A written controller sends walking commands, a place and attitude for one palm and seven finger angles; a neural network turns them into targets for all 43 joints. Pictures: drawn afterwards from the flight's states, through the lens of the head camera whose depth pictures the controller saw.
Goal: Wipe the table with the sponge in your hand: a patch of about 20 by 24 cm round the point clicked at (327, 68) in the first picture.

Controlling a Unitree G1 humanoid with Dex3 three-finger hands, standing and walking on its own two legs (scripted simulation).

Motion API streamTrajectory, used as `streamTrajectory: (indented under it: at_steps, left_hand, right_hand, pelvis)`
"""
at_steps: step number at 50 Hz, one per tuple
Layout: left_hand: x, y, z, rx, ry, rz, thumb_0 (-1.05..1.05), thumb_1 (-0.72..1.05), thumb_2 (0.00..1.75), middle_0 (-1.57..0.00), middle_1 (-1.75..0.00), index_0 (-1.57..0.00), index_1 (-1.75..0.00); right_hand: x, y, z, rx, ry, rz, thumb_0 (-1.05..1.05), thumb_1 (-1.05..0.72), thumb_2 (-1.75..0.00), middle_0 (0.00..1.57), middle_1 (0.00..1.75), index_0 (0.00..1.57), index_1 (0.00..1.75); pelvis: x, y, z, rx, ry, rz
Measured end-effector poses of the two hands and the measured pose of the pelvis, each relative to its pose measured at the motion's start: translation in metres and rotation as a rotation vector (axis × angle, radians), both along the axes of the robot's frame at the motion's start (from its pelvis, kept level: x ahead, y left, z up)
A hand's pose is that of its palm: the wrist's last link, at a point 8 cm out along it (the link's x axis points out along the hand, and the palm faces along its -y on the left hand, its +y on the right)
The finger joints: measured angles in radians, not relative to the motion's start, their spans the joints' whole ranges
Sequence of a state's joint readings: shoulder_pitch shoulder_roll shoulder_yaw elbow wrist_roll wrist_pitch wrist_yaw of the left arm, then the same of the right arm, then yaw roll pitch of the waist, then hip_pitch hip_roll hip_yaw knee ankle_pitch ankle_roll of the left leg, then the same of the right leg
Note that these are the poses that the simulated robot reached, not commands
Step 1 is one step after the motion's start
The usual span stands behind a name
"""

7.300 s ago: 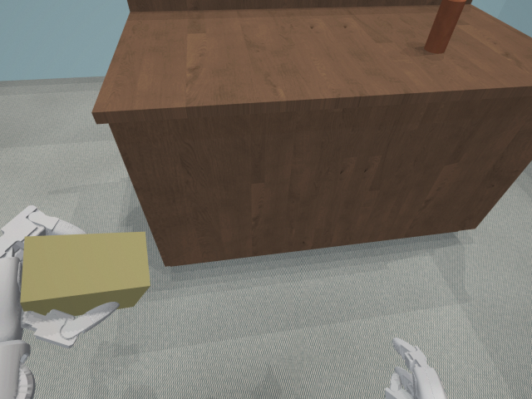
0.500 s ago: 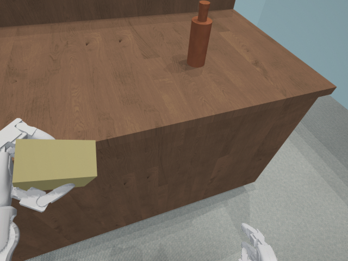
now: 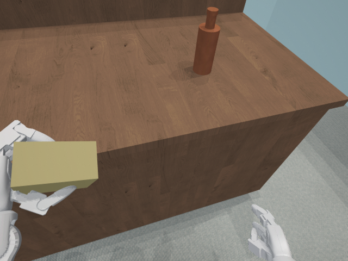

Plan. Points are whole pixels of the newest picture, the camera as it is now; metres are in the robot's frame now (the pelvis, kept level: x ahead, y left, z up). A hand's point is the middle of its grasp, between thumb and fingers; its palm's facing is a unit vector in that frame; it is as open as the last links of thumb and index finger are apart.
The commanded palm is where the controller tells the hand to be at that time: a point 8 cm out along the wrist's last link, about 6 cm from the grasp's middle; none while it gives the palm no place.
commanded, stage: come to a stop and stand still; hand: left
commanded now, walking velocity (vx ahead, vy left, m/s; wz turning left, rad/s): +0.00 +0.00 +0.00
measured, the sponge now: (68, 167) +0.23 +0.22 +0.14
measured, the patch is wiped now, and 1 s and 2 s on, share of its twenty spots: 0.00 0.00 0.00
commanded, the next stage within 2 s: look again from close up in 0.24 s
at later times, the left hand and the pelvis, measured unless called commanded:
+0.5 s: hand (47, 170) +0.22 +0.24 +0.15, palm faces +0.41 -0.83 -0.36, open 10.5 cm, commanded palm +0.16 +0.27 +0.17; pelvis +0.01 -0.01 +0.00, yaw +1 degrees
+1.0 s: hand (61, 158) +0.25 +0.23 +0.15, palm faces +0.44 -0.83 -0.35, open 10.5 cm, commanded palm +0.19 +0.26 +0.17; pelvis +0.03 -0.02 -0.01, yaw +0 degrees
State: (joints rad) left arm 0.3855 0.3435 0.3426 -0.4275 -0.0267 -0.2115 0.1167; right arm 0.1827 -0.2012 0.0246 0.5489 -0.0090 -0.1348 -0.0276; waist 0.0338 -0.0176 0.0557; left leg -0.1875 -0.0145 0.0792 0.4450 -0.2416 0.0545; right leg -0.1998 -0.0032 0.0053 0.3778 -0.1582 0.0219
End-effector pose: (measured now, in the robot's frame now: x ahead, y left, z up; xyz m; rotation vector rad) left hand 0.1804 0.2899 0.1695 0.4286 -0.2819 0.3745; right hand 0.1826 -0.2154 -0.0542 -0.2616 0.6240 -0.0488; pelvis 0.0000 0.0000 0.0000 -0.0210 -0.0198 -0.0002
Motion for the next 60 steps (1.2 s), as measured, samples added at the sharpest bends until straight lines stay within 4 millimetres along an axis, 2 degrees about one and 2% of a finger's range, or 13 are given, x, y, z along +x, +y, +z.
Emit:
streamTrajectory:
  at_steps: [14, 42, 46, 54, 60]
  left_hand:
    - [0.001, -0.006, -0.005, -0.016, 0.062, 0.028, -0.01, -0.52, 1.00, -0.68, -1.36, -0.70, -1.35]
    - [-0.001, -0.009, -0.006, -0.014, 0.073, 0.043, -0.01, -0.52, 1.00, -0.68, -1.36, -0.70, -1.35]
    - [0.008, -0.012, -0.009, -0.019, 0.057, 0.050, -0.01, -0.52, 1.00, -0.68, -1.36, -0.70, -1.35]
    - [0.042, -0.030, -0.006, 0.004, 0.005, 0.021, -0.01, -0.52, 1.00, -0.68, -1.36, -0.70, -1.35]
    - [0.064, -0.031, -0.003, 0.037, -0.024, -0.041, -0.01, -0.52, 1.00, -0.68, -1.36, -0.70, -1.35]
  right_hand:
    - [-0.004, -0.010, -0.010, 0.005, 0.064, -0.032, 0.01, -0.90, -0.90, 0.21, 0.30, 0.20, 0.30]
    - [-0.005, -0.017, -0.014, 0.000, 0.073, -0.050, 0.01, -0.90, -0.90, 0.21, 0.30, 0.20, 0.30]
    - [-0.001, -0.022, -0.018, 0.001, 0.067, -0.067, 0.01, -0.90, -0.90, 0.21, 0.30, 0.20, 0.30]
    - [0.015, -0.038, -0.034, 0.016, 0.085, -0.093, 0.01, -0.90, -0.90, 0.21, 0.30, 0.20, 0.30]
    - [0.026, -0.045, -0.035, -0.012, 0.127, -0.113, 0.01, -0.90, -0.90, 0.21, 0.30, 0.20, 0.30]
  pelvis:
    - [0.007, -0.008, 0.002, 0.000, 0.010, 0.007]
    - [0.011, -0.012, 0.000, 0.004, 0.014, 0.003]
    - [0.019, -0.014, -0.004, 0.011, 0.014, -0.006]
    - [0.044, -0.024, -0.015, 0.003, 0.018, -0.001]
    - [0.060, -0.017, -0.017, 0.013, 0.016, -0.027]
